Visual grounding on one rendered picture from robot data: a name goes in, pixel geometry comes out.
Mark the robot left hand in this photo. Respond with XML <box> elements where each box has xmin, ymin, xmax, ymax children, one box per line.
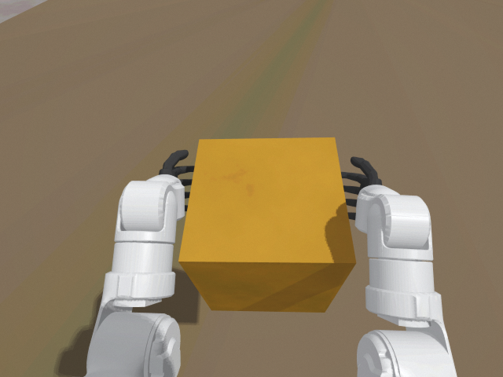
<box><xmin>159</xmin><ymin>150</ymin><xmax>195</xmax><ymax>211</ymax></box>

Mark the robot right upper arm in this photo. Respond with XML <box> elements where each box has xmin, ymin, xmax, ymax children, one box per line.
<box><xmin>357</xmin><ymin>330</ymin><xmax>456</xmax><ymax>377</ymax></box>

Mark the robot left upper arm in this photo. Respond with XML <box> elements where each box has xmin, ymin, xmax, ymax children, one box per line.
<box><xmin>84</xmin><ymin>312</ymin><xmax>181</xmax><ymax>377</ymax></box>

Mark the robot right hand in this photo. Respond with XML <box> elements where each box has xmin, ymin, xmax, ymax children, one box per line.
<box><xmin>341</xmin><ymin>157</ymin><xmax>382</xmax><ymax>220</ymax></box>

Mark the robot right forearm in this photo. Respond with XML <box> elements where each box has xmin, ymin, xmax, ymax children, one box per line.
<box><xmin>355</xmin><ymin>185</ymin><xmax>457</xmax><ymax>377</ymax></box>

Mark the robot left forearm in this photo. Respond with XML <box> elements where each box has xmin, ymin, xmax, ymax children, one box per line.
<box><xmin>86</xmin><ymin>174</ymin><xmax>185</xmax><ymax>372</ymax></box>

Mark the carton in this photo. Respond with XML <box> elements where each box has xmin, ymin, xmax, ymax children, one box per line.
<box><xmin>178</xmin><ymin>137</ymin><xmax>356</xmax><ymax>313</ymax></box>

